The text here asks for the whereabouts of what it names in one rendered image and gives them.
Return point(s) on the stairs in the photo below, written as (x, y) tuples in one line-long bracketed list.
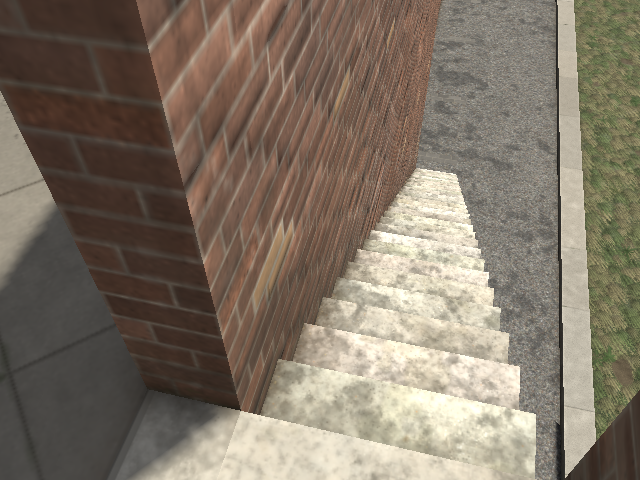
[(407, 352)]

